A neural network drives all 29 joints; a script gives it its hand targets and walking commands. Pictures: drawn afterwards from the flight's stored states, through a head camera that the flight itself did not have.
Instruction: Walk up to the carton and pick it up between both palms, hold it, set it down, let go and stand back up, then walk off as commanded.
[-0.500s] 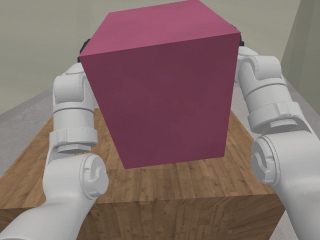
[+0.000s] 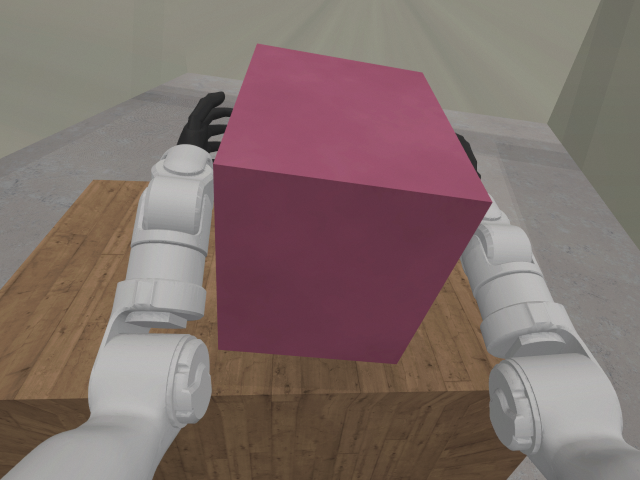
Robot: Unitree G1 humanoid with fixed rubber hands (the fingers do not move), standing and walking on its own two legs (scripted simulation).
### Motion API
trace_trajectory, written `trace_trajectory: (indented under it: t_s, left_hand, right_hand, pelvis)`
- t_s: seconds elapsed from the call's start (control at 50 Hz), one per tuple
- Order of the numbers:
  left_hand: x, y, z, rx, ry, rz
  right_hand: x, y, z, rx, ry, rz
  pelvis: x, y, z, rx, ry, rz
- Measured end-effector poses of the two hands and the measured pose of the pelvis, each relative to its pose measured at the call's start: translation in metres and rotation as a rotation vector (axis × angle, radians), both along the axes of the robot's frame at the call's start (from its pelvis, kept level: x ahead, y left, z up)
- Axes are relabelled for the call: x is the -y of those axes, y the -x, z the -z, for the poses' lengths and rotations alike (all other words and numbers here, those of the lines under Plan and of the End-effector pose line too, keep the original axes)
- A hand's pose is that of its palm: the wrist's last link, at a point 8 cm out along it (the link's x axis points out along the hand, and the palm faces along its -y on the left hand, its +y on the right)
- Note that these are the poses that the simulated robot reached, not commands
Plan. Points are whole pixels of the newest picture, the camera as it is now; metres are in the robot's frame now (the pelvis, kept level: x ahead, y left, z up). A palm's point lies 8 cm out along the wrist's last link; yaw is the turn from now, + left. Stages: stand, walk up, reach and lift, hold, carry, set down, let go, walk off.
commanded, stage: set down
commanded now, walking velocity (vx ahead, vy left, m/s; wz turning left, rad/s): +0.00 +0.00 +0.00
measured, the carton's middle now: (326, 202) +0.41 -0.01 +0.22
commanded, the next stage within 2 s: none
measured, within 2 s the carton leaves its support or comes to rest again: neither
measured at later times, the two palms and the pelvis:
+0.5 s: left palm (207, 172) +0.42 +0.14 +0.25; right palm (457, 203) +0.39 -0.17 +0.23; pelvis +0.00 +0.00 +0.00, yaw +0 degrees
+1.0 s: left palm (214, 185) +0.44 +0.14 +0.22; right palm (455, 217) +0.40 -0.18 +0.21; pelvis +0.00 +0.00 +0.00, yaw +0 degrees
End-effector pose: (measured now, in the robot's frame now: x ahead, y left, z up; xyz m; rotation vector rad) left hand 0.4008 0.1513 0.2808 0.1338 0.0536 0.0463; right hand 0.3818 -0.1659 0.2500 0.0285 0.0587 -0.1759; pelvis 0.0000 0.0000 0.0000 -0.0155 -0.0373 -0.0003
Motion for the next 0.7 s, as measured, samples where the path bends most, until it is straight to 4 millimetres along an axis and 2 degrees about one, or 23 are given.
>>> trace_trajectory:
  t_s: [0.12, 0.26, 0.38, 0.52, 0.7]
  left_hand:
    - [-0.002, 0.009, -0.007, 0.023, 0.056, -0.006]
    - [-0.009, 0.003, 0.008, -0.001, 0.129, -0.006]
    - [-0.003, -0.012, 0.026, -0.027, 0.128, 0.011]
    - [0.008, -0.023, 0.033, -0.042, 0.079, 0.028]
    - [0.012, -0.023, 0.032, -0.045, 0.059, 0.033]
  right_hand:
    - [-0.001, 0.006, -0.012, 0.031, -0.04, -0.007]
    - [-0.006, -0.001, -0.02, 0.02, -0.055, -0.007]
    - [-0.001, -0.009, -0.003, -0.001, -0.025, 0.016]
    - [0.008, -0.012, 0.021, -0.017, 0.0, 0.035]
    - [0.012, -0.011, 0.028, -0.02, -0.008, 0.04]
  pelvis:
    - [-0.001, 0.007, 0.001, 0.014, 0.003, 0.0]
    - [0.0, 0.01, 0.0, 0.017, 0.001, 0.0]
    - [0.0, 0.005, 0.0, 0.011, 0.0, 0.0]
    - [0.0, -0.002, 0.0, 0.002, 0.0, 0.0]
    - [0.0, -0.001, 0.0, 0.003, 0.0, 0.0]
